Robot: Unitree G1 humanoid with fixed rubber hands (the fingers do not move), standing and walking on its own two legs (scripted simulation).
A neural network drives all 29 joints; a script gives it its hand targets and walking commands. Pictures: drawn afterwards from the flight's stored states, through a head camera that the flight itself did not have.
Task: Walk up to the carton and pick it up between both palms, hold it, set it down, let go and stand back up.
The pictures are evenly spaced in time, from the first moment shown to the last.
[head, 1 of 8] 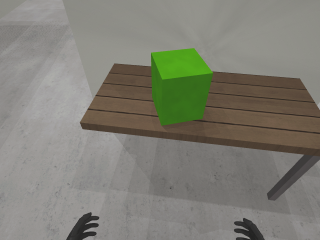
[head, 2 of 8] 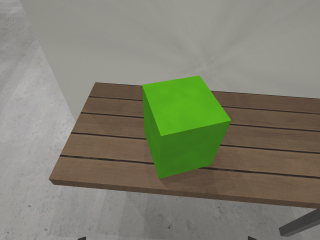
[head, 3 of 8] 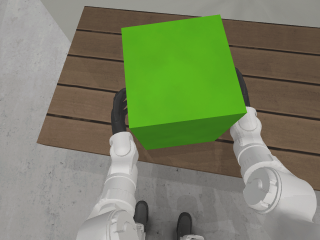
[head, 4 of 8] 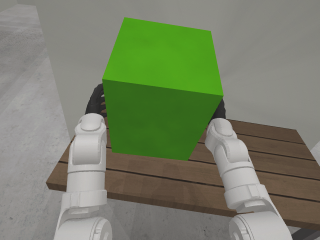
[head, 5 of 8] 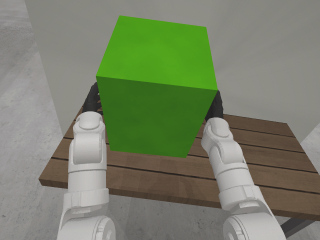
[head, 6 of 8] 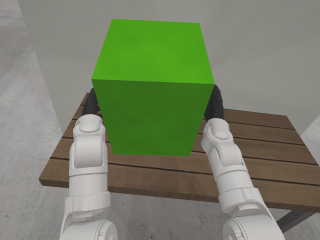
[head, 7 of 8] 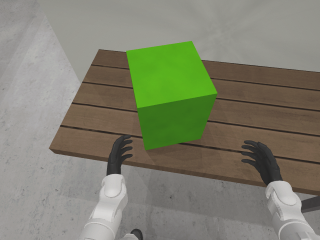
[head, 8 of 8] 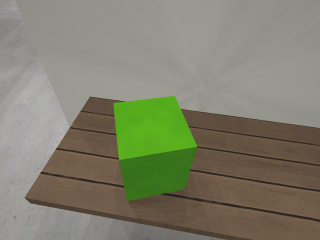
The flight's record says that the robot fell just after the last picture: no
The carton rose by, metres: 0.29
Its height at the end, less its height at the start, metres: +0.00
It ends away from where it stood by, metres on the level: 0.05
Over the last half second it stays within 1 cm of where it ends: yes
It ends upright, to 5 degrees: yes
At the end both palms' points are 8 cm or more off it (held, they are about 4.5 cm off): yes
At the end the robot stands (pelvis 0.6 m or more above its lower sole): yes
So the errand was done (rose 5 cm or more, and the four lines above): yes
